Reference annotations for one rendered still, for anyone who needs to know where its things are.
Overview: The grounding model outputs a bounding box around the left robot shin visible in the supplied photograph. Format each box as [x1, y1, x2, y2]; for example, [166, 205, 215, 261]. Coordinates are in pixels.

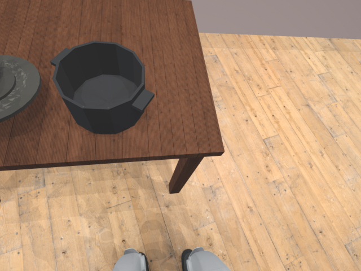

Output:
[124, 248, 139, 255]

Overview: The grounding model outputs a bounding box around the right robot shin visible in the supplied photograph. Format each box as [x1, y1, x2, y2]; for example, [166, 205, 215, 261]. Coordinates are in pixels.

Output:
[190, 247, 204, 257]

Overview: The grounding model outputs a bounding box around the lid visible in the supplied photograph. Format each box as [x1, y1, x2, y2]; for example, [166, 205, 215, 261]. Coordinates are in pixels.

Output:
[0, 55, 42, 123]

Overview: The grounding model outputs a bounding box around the pot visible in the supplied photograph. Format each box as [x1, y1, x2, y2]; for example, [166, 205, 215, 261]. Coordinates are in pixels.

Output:
[50, 41, 155, 134]

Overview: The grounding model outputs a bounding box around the robot shin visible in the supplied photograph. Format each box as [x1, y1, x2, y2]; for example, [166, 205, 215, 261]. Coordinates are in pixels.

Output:
[190, 247, 204, 257]
[124, 248, 139, 255]

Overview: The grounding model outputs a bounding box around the table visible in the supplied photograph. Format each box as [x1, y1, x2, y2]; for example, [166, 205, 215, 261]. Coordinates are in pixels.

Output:
[0, 0, 224, 202]

